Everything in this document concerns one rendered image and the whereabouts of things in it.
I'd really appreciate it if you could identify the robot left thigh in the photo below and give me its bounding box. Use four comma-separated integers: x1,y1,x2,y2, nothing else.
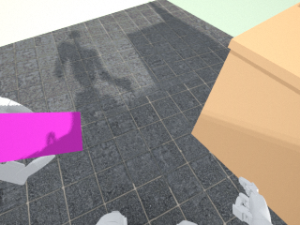
96,212,128,225

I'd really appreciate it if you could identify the table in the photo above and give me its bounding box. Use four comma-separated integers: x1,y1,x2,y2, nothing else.
191,2,300,225

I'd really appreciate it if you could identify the left robot hand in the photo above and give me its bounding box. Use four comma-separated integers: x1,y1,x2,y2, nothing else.
0,97,55,186

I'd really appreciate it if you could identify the right robot hand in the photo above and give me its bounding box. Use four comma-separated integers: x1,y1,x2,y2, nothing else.
232,176,272,225

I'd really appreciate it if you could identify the sponge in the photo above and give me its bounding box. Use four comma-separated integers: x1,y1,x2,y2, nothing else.
0,112,83,163

